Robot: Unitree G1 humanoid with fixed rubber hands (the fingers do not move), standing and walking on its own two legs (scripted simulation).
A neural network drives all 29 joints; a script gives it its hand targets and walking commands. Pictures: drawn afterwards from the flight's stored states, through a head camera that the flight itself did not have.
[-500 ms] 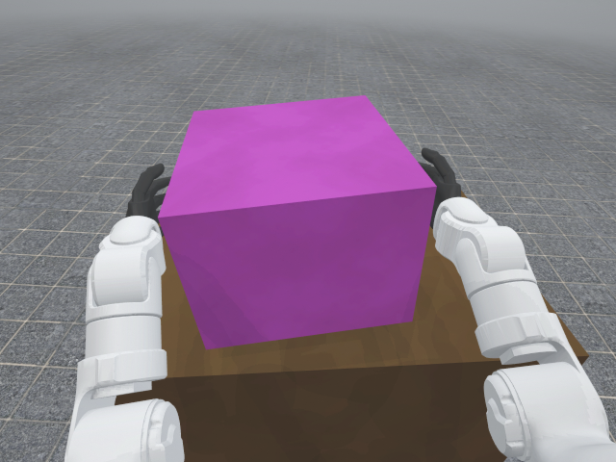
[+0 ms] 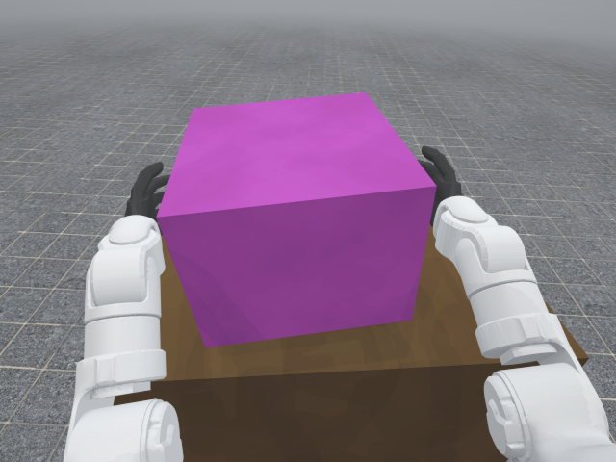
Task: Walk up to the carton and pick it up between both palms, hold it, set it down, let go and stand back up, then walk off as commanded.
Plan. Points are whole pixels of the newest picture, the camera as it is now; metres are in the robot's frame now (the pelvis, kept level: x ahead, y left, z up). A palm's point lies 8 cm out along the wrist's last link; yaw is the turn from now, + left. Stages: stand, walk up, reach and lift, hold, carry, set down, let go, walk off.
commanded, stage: hold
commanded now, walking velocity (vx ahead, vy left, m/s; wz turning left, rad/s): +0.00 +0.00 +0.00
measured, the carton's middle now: (294, 206) +0.44 +0.00 +0.17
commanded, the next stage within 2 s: none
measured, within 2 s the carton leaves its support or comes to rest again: neither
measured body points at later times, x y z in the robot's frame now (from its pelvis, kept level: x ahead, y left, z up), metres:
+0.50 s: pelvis +0.00 +0.00 +0.00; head -0.07 +0.02 +0.44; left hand +0.37 +0.19 +0.20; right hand +0.37 -0.18 +0.22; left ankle +0.02 +0.13 -0.75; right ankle +0.00 -0.13 -0.75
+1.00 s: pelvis +0.00 +0.00 +0.00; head -0.07 +0.02 +0.44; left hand +0.37 +0.19 +0.20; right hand +0.37 -0.18 +0.22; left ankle +0.02 +0.13 -0.75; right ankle +0.00 -0.13 -0.75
